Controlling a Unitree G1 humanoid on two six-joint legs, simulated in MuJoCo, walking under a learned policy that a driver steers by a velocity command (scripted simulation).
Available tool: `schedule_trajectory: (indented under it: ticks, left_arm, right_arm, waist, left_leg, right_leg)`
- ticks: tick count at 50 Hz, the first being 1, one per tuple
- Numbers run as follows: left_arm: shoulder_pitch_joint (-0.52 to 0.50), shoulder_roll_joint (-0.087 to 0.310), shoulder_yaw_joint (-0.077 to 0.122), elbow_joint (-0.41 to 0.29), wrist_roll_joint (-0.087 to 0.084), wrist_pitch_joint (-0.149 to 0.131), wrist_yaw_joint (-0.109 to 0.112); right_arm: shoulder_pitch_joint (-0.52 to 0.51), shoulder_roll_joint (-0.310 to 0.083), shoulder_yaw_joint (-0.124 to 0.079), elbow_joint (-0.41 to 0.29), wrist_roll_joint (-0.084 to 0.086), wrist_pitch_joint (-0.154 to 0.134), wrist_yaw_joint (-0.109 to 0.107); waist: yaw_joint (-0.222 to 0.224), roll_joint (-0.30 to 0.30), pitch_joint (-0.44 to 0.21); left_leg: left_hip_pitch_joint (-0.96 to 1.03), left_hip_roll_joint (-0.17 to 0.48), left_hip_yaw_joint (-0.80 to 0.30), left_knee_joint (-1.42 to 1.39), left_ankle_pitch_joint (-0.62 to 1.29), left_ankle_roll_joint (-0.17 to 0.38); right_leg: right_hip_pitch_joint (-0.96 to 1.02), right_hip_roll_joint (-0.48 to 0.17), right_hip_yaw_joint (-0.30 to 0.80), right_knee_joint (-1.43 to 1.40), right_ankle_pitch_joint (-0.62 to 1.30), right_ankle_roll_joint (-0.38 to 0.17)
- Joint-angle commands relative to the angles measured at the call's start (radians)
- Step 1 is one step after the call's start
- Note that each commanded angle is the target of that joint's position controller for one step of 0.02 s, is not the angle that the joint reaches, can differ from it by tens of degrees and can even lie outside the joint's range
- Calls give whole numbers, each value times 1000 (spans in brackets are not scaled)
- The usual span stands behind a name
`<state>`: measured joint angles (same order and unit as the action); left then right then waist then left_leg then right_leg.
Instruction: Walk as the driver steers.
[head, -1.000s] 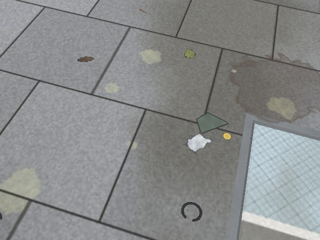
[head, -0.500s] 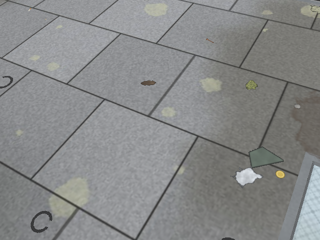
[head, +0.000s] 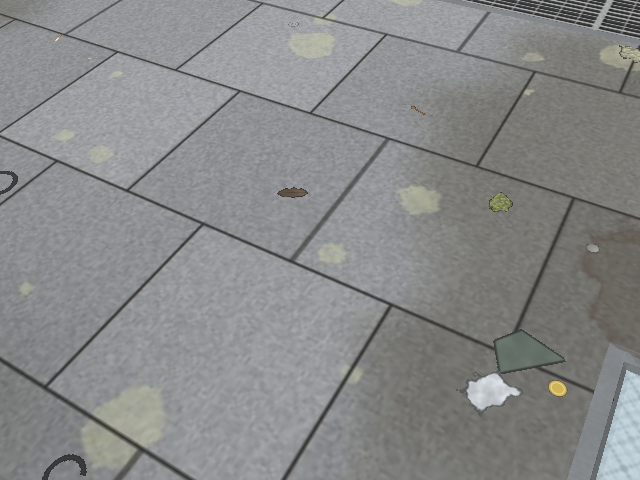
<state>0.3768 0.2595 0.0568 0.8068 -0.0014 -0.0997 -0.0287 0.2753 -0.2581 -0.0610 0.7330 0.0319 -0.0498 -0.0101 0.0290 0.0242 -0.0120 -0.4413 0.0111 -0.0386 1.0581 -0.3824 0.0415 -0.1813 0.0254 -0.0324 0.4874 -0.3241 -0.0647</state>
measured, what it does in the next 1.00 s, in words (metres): walks ahead, turning right: left foot, then right foot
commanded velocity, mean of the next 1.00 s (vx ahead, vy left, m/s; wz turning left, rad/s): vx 0.40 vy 0.00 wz -0.22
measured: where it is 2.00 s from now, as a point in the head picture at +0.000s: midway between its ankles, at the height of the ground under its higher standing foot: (403, 406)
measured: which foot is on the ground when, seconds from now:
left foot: up 0.00-0.32, down 0.34-0.88, up 0.90-1.00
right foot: down 0.00-0.34, up 0.36-0.86, down 0.88-1.00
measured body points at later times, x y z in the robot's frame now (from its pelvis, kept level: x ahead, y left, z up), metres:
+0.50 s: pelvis +0.24 +0.08 +0.00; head +0.27 +0.09 +0.45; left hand +0.32 +0.35 -0.12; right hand +0.36 -0.19 -0.10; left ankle +0.28 +0.16 -0.74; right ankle +0.18 -0.08 -0.65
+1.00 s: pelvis +0.48 +0.02 -0.02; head +0.53 +0.00 +0.43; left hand +0.72 +0.23 -0.10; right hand +0.52 -0.28 -0.13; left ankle +0.40 +0.18 -0.63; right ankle +0.56 -0.07 -0.74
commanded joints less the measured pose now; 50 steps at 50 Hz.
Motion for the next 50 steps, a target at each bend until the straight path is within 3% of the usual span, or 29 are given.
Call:
schedule_trajectory:
  ticks: [1,4,6,11,14,15,16,17,18,19,20,21,22,24,26,29,33,36,38,40,42,43,44,45,46,47,48,49,50]
  left_arm:
    - [-4,118,18,-64,4,-6,8]
    - [32,119,15,-46,-3,5,18]
    - [51,144,19,-35,-5,12,26]
    - [81,181,28,-10,-21,21,29]
    - [61,203,39,-2,-25,30,32]
    - [48,214,42,-3,-24,35,34]
    - [44,202,38,-4,-20,41,37]
    - [41,165,20,-24,-3,43,41]
    - [173,13,-24,-56,-2,25,35]
    - [133,100,-7,-38,-29,1,30]
    - [13,169,14,-72,-54,-9,25]
    - [-48,164,10,-86,-50,-12,28]
    - [-68,151,12,-83,-31,-7,30]
    - [-16,125,16,-61,-28,22,29]
    - [-9,99,14,-56,-31,46,32]
    - [-89,97,18,-83,-24,53,38]
    - [-187,82,13,-112,-20,38,19]
    - [-299,50,-2,-163,-9,32,-3]
    - [-342,45,-4,-203,-4,30,-23]
    - [-323,67,6,-229,-5,32,-40]
    - [-198,118,32,-218,-4,35,-47]
    - [-70,164,57,-190,-3,34,-38]
    - [24,234,80,-179,1,37,-15]
    - [-14,329,86,-202,11,48,6]
    - [6,289,74,-247,22,44,2]
    - [-52,237,64,-261,16,49,-1]
    - [-112,196,53,-261,-6,55,2]
    - [-153,173,45,-267,-14,63,8]
    - [-182,168,43,-274,-7,69,14]
  right_arm:
    - [-120,-81,-23,-100,-14,-37,15]
    - [-178,-45,-10,-113,-19,-32,27]
    - [-244,-19,4,-132,-17,-37,34]
    - [-343,-50,5,-166,-1,-43,59]
    - [-312,-94,-9,-168,-4,-49,65]
    - [-241,-118,-22,-150,-8,-49,60]
    - [-90,-156,-45,-104,-10,-45,49]
    - [102,-209,-63,-62,-17,-40,35]
    - [171,-319,-79,-44,-38,-40,37]
    - [173,-224,-55,-40,-27,-42,40]
    - [93,-178,-37,-40,-22,-44,38]
    - [21,-151,-28,-47,-23,-43,37]
    - [-33,-120,-19,-49,-31,-45,40]
    - [-78,-94,-15,-39,-43,-62,43]
    - [-71,-102,-20,-12,-42,-80,41]
    - [-42,-123,-27,24,-48,-86,30]
    - [-33,-142,-25,43,-44,-78,16]
    - [2,-160,-25,67,-41,-61,5]
    - [24,-177,-27,78,-33,-37,-5]
    - [17,-201,-33,74,-23,-12,-16]
    - [-12,-224,-42,56,-15,10,-31]
    - [-34,-217,-39,44,-12,17,-36]
    - [-13,-185,-26,27,-26,9,-34]
    - [118,-51,13,-1,-87,-8,-13]
    - [132,-133,12,6,-57,-29,9]
    - [13,-190,-5,-18,-22,-29,15]
    - [-50,-175,-1,-43,-22,-22,8]
    - [-74,-165,-1,-40,-35,-10,-4]
    - [-63,-172,-6,-45,-38,6,-12]
  waist:
    - [13,-104,92]
    - [32,-103,81]
    - [52,-111,87]
    - [63,-126,130]
    - [14,-133,104]
    - [-33,-139,49]
    - [-109,-125,-51]
    - [-188,-65,-194]
    - [-108,246,-351]
    - [-144,223,-377]
    - [-133,157,-183]
    - [-103,65,-101]
    - [-69,29,-45]
    - [-14,75,-29]
    - [-1,58,2]
    - [-18,29,53]
    - [-51,17,71]
    - [-94,-6,113]
    - [-107,4,106]
    - [-86,37,64]
    - [-16,71,-20]
    - [54,50,-86]
    - [97,-51,-168]
    - [-34,-315,-278]
    - [24,-219,-515]
    - [56,-102,-431]
    - [27,-32,-283]
    - [-1,10,-185]
    - [-37,-11,-141]
  left_leg:
    - [-382,99,-32,14,150,11]
    - [-328,82,23,-161,258,-29]
    - [-267,63,45,-304,343,-44]
    - [-168,38,49,-473,400,-28]
    - [-92,14,58,-524,326,22]
    - [17,-15,83,-539,311,45]
    - [222,-44,108,-549,309,74]
    - [535,83,-32,-511,279,124]
    - [868,355,-551,-613,42,286]
    - [845,376,-766,-786,-147,295]
    - [707,344,-605,-798,-122,238]
    - [559,310,-455,-804,-8,206]
    - [433,265,-348,-827,103,187]
    - [302,217,-219,-887,193,172]
    - [243,214,-131,-929,263,179]
    - [261,215,-40,-954,347,174]
    - [313,190,86,-958,424,136]
    - [366,200,156,-918,578,118]
    - [429,216,183,-841,726,107]
    - [489,231,194,-744,898,90]
    - [514,225,202,-557,1099,63]
    - [470,191,218,-375,1063,34]
    - [291,124,226,-98,766,-22]
    - [-100,-53,180,267,-279,-90]
    - [-191,-95,-62,452,-337,-96]
    - [-231,-35,-99,433,-229,-77]
    - [-271,-1,-72,354,-138,-74]
    - [-255,28,-64,284,-91,-81]
    - [-192,40,-68,225,-61,-84]
  right_leg:
    - [200,-273,376,-341,24,-147]
    - [184,-222,219,-353,244,-137]
    - [152,-207,159,-354,291,-129]
    - [139,-263,143,-354,275,-125]
    - [216,-293,133,-273,480,-98]
    - [225,-277,106,-176,667,-84]
    - [184,-231,64,8,798,-59]
    - [-15,-188,39,294,612,-23]
    - [-397,5,43,693,-83,46]
    - [-520,7,182,833,-234,40]
    - [-606,-52,158,860,-159,28]
    - [-577,-104,131,818,-63,21]
    - [-533,-138,124,759,5,27]
    - [-422,-176,137,707,79,35]
    - [-419,-174,145,682,107,50]
    - [-522,-159,185,581,230,68]
    - [-522,-132,138,349,435,64]
    - [-512,-119,64,203,470,53]
    - [-508,-101,15,148,430,46]
    - [-465,-66,-20,123,334,24]
    - [-324,-1,-56,106,235,-14]
    - [-160,34,-54,26,300,-46]
    - [90,-48,78,-12,614,-99]
    - [439,-313,456,121,1162,-265]
    - [539,-426,737,19,997,-398]
    - [455,-363,609,-28,848,-343]
    - [309,-307,508,-58,710,-287]
    - [161,-268,454,-96,637,-254]
    - [38,-239,423,-130,594,-241]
